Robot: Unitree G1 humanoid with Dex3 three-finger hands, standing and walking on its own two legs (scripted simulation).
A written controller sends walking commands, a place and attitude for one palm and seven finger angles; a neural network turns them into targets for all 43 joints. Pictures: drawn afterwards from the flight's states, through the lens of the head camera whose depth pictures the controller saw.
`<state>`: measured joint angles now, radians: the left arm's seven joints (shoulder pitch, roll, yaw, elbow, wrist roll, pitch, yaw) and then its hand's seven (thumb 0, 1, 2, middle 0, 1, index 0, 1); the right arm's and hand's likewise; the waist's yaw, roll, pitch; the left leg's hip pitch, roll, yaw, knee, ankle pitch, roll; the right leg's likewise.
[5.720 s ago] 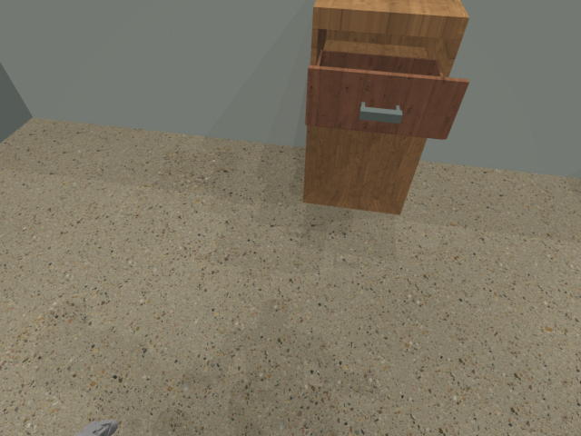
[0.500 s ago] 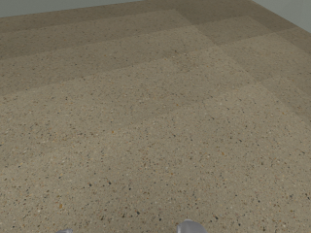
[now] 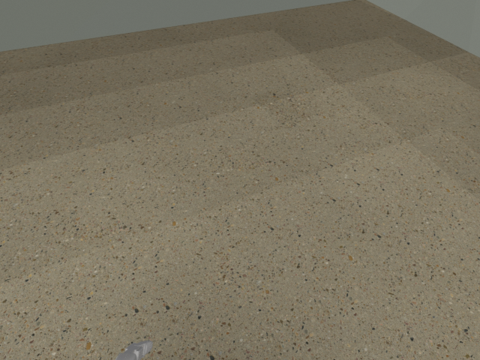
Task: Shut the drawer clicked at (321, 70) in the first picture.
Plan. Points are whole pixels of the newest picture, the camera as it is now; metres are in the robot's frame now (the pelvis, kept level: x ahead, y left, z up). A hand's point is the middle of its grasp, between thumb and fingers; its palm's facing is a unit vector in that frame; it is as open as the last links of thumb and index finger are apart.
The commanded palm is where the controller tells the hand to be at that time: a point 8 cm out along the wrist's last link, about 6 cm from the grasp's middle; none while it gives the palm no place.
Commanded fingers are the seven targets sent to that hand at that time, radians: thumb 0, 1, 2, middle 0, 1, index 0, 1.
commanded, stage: turn to face it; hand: left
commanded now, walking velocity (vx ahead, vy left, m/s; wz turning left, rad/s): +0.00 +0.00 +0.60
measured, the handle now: out of the picture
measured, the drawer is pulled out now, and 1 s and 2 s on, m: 0.29 0.29 0.29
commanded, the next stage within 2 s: none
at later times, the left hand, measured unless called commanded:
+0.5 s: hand out of the picture +0.05 +0.22 -0.15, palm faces +0.29 -0.92 -0.27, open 7.4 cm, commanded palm none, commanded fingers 0.00 0.90 0.90 -0.20 -0.30 -0.20 -0.30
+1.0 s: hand out of the picture -0.12 +0.11 -0.15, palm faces +0.60 -0.75 -0.28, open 7.4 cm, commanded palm none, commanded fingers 0.00 0.90 0.90 -0.20 -0.30 -0.20 -0.30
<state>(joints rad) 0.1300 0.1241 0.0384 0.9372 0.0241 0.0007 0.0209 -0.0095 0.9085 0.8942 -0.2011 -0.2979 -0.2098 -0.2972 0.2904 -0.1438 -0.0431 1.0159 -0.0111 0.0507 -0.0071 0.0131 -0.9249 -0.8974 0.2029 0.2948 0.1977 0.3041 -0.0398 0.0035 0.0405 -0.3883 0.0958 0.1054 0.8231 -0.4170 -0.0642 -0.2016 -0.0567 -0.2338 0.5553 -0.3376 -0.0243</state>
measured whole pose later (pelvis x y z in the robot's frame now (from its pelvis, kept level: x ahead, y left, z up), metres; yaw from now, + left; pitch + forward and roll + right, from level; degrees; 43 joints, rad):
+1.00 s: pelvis -0.01 -0.06 +0.01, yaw +35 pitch +0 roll +2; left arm 0.32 0.19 0.04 0.93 0.03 0.01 0.02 0.00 0.90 0.89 -0.20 -0.30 -0.21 -0.30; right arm 0.14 -0.26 -0.08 0.94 -0.01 0.09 0.03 0.01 -0.91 -0.90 0.20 0.29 0.19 0.30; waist 0.03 0.01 0.08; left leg -0.41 0.05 0.06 0.90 -0.42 -0.08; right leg -0.19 -0.14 -0.28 0.52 -0.32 -0.02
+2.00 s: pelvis -0.01 -0.07 +0.01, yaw +71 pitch -1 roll +2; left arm 0.27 0.19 0.04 0.90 0.03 0.02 0.02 0.00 0.90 0.89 -0.20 -0.30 -0.21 -0.30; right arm 0.19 -0.28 -0.09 0.95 -0.02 0.09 0.03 0.01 -0.91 -0.90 0.20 0.29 0.19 0.30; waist 0.00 0.01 0.08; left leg -0.44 0.06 0.02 0.97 -0.41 -0.08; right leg -0.18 -0.13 -0.22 0.50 -0.30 0.00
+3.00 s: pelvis -0.04 -0.08 +0.00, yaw +106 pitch -1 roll +0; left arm 0.27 0.21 0.04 0.91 0.03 0.02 0.02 0.00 0.90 0.89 -0.20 -0.30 -0.21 -0.30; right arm 0.19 -0.26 -0.08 0.95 -0.01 0.07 0.02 0.01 -0.91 -0.90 0.20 0.29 0.19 0.30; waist 0.01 -0.02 0.08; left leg -0.34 0.04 0.05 0.77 -0.42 -0.06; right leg -0.21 -0.16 -0.22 0.55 -0.30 0.05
